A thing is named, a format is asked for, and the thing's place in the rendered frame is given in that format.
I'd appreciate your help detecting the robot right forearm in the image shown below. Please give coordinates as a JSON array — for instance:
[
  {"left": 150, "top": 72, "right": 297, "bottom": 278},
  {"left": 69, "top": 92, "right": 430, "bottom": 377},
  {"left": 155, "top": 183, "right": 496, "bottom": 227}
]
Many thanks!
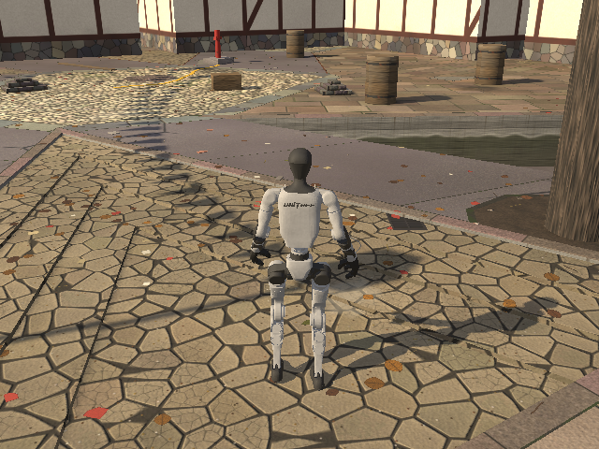
[{"left": 337, "top": 226, "right": 357, "bottom": 262}]

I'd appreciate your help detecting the robot shin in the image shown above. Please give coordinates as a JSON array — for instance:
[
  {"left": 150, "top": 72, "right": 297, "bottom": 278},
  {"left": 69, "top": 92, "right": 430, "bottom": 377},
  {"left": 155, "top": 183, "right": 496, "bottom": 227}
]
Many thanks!
[
  {"left": 312, "top": 312, "right": 326, "bottom": 377},
  {"left": 270, "top": 305, "right": 284, "bottom": 369}
]

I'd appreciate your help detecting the right robot upper arm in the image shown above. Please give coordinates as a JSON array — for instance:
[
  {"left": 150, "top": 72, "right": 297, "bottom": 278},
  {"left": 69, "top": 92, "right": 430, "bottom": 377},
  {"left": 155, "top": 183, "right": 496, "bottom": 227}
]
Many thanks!
[{"left": 319, "top": 189, "right": 346, "bottom": 240}]

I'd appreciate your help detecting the right robot shin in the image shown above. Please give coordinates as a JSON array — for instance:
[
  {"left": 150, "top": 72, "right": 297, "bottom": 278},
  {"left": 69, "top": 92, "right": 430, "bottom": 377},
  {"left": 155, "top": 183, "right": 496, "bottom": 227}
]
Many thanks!
[{"left": 312, "top": 312, "right": 326, "bottom": 377}]

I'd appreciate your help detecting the robot left forearm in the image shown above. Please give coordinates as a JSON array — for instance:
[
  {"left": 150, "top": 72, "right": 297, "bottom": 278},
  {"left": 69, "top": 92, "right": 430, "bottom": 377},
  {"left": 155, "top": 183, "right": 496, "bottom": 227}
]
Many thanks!
[{"left": 251, "top": 224, "right": 265, "bottom": 253}]

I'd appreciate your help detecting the robot left hand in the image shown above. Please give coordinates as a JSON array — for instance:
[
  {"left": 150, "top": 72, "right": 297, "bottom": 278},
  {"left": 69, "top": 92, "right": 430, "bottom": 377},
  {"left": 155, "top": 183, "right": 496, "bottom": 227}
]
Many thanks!
[{"left": 249, "top": 249, "right": 271, "bottom": 266}]

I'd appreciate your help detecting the left robot shin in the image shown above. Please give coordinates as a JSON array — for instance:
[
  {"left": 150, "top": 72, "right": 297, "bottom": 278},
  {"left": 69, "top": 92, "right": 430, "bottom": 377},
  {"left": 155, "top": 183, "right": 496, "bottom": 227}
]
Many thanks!
[{"left": 270, "top": 305, "right": 284, "bottom": 369}]

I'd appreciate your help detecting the left robot upper arm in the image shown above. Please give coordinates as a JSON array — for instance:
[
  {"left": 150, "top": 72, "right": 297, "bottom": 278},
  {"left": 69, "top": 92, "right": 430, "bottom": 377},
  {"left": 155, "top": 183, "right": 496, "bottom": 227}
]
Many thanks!
[{"left": 256, "top": 188, "right": 281, "bottom": 239}]

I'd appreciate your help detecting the robot right hand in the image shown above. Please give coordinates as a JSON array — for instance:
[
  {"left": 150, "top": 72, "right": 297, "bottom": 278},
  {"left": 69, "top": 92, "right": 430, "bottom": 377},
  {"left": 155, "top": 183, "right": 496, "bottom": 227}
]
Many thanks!
[{"left": 338, "top": 258, "right": 359, "bottom": 279}]

